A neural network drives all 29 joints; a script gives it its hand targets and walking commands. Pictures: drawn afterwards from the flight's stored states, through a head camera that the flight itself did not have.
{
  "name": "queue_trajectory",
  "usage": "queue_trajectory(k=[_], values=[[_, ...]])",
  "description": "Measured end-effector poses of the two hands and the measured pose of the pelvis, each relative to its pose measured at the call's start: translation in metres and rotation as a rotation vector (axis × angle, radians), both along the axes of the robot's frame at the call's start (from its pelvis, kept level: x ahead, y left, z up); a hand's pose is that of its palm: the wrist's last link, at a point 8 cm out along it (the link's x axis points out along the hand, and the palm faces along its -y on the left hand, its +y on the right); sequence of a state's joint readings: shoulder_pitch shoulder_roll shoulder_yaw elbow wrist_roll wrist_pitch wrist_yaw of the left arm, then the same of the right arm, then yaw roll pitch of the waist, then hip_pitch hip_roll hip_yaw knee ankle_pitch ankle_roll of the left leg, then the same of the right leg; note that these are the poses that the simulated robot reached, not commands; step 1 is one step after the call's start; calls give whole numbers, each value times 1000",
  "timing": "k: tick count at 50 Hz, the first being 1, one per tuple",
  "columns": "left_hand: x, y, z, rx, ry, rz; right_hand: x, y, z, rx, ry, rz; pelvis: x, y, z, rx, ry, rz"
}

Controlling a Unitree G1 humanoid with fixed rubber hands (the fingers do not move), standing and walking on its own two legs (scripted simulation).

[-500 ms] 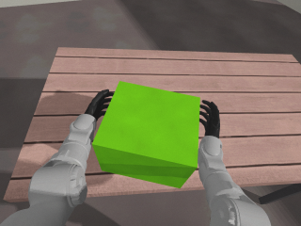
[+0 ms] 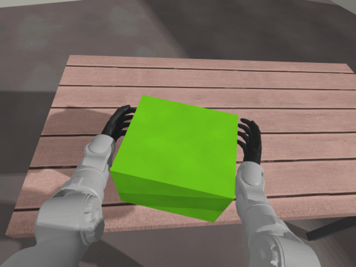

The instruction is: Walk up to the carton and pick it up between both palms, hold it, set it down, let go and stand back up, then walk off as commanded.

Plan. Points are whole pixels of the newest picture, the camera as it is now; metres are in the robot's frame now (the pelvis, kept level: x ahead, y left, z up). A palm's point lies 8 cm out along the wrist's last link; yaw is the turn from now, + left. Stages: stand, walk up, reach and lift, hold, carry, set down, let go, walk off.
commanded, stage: reach and lift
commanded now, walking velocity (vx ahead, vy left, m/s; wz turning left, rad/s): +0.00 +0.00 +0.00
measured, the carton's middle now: (178, 159) +0.37 -0.02 +0.00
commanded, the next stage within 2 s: none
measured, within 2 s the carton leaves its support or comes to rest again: leaves its support in 0.46 s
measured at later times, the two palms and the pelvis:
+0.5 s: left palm (110, 134) +0.42 +0.14 +0.04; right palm (251, 157) +0.34 -0.18 +0.05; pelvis +0.00 +0.00 +0.00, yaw +0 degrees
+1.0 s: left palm (109, 140) +0.40 +0.14 +0.05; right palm (253, 157) +0.34 -0.18 +0.05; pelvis -0.01 -0.01 +0.00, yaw +0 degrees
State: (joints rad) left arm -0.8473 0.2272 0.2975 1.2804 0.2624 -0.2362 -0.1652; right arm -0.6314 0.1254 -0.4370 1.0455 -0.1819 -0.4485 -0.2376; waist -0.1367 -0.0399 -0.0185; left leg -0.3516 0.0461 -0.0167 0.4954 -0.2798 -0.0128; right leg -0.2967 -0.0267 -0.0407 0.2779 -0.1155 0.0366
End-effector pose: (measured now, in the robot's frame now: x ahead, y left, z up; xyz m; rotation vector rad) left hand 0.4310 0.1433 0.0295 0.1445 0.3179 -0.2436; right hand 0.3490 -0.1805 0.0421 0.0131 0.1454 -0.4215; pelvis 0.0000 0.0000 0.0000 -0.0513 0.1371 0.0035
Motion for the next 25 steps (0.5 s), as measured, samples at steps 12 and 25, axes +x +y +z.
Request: queue_trajectory(k=[12,25], values=[[0,0,0,3,-1,1,0,0,0,-1,-2,0,0,0,0,0,0,0],[-8,1,12,46,-85,-4,-9,3,7,-17,-73,10,-3,0,0,-1,-4,0]])
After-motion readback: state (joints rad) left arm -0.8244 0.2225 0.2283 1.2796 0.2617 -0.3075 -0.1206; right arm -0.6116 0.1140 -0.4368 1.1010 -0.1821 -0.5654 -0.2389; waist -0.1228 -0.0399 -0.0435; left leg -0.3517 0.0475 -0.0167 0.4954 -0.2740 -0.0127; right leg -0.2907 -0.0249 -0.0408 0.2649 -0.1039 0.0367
